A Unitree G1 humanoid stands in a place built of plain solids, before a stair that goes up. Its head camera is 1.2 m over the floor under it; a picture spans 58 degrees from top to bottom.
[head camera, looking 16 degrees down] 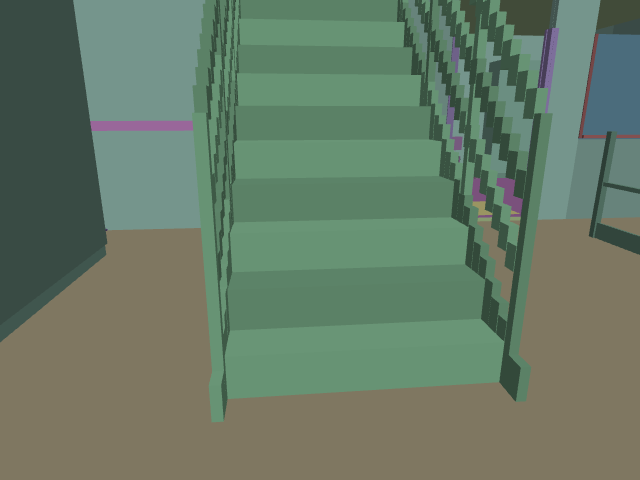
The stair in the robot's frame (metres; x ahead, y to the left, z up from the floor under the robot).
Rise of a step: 0.21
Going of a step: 0.24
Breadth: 1.35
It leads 6 degrees to the left of straight ahead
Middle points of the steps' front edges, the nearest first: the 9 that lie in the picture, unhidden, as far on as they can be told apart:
1.70 -0.22 0.21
1.94 -0.19 0.42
2.17 -0.17 0.63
2.41 -0.14 0.84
2.64 -0.12 1.05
2.88 -0.10 1.26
3.11 -0.07 1.47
3.35 -0.05 1.68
3.58 -0.03 1.89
